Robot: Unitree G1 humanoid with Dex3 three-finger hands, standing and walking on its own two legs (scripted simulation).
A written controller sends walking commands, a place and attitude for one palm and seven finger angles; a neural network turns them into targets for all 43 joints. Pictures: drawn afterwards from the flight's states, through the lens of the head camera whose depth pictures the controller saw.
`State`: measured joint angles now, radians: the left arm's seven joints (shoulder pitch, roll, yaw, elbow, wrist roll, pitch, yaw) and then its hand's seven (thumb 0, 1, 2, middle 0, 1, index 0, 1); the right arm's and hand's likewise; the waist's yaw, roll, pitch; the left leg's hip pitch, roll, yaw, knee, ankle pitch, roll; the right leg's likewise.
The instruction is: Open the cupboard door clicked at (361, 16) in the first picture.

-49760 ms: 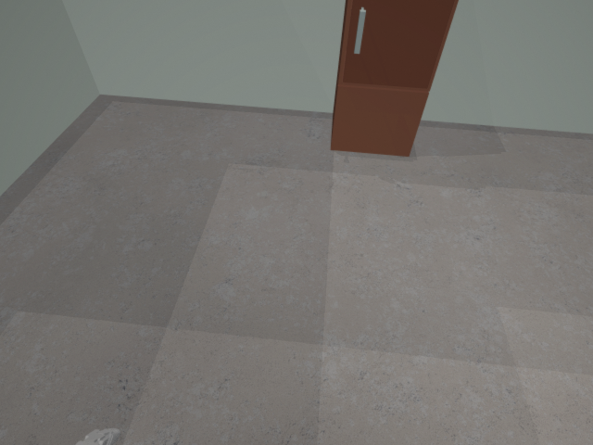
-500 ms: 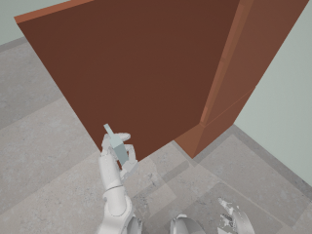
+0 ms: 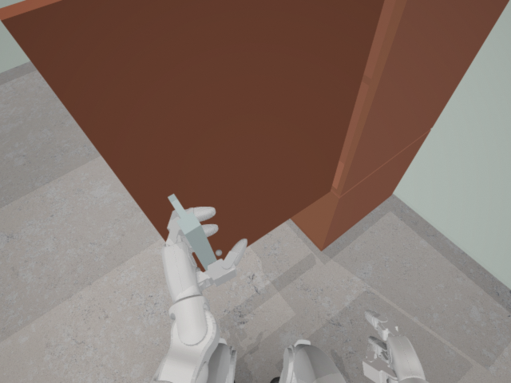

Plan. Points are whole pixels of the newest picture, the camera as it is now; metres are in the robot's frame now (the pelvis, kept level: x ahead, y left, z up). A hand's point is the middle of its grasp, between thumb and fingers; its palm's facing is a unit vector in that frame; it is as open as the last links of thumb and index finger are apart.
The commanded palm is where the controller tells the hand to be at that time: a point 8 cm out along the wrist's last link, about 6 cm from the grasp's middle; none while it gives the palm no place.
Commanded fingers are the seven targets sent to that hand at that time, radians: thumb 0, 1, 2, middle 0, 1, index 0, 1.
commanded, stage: open thumb and fingers to let go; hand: left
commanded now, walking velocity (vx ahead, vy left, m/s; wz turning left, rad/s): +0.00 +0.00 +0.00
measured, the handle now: (194, 236) +0.34 +0.11 +0.01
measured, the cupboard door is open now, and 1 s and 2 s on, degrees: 88 92 90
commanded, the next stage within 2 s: slide the hand sideways off the handle in 0.46 s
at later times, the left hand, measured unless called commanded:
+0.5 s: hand (215, 254) +0.31 +0.07 +0.02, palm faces +0.23 -0.97 -0.02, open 14.3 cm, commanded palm +0.27 +0.11 +0.02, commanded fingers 0.00 -0.50 0.30 -0.15 -0.30 -0.15 -0.30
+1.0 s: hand (216, 286) +0.26 +0.06 +0.02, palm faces -0.18 -0.98 +0.03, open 16.0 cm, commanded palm +0.24 +0.13 +0.02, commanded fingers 0.00 -0.50 0.30 -0.15 -0.30 -0.15 -0.30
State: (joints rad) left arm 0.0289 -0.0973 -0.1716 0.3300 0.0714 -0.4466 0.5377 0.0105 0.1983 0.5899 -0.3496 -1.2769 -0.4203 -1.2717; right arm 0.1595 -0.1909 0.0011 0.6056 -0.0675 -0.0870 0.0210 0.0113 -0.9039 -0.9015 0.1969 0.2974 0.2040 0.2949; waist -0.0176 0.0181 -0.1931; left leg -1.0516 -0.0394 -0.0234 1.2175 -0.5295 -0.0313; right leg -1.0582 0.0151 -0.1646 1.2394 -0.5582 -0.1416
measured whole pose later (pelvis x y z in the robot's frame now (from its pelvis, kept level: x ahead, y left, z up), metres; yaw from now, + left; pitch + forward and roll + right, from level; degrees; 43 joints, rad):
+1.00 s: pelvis +0.00 +0.07 -0.01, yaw -4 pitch +20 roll +0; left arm 0.16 -0.04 -0.35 0.19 0.10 -0.45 0.24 -0.01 -0.49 0.30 -0.18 -0.34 -0.21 -0.33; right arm 0.22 -0.21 0.01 0.45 -0.02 -0.02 0.07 0.01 -0.90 -0.90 0.20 0.30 0.20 0.30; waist -0.02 0.03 -0.20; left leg -1.08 -0.05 0.06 1.31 -0.58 0.08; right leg -1.09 0.00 -0.09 1.30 -0.56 -0.06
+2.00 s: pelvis +0.00 +0.04 -0.02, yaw -3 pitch +20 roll +0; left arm 0.52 0.18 -0.06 -0.18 -0.16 -0.46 -0.17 -0.01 -0.49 0.30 -0.15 -0.30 -0.16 -0.30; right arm 0.19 -0.22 -0.02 0.44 0.02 -0.05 -0.03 0.01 -0.90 -0.90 0.20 0.30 0.20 0.29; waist 0.02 0.03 -0.19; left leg -1.11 -0.02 0.00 1.37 -0.61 0.02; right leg -1.10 0.03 -0.15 1.35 -0.59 -0.12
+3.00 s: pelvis +0.05 +0.09 +0.11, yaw -4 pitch -2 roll -2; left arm 0.53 0.37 0.28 -0.45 -0.06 -0.03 0.12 0.00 0.50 0.72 -0.19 -0.30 -0.20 -0.30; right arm 0.24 -0.23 0.06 0.55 0.02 -0.10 -0.07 0.01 -0.90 -0.90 0.20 0.30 0.21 0.30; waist 0.06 0.08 -0.04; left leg -0.18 -0.07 0.04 0.53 -0.33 0.09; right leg -0.18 0.02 -0.05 0.50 -0.29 -0.01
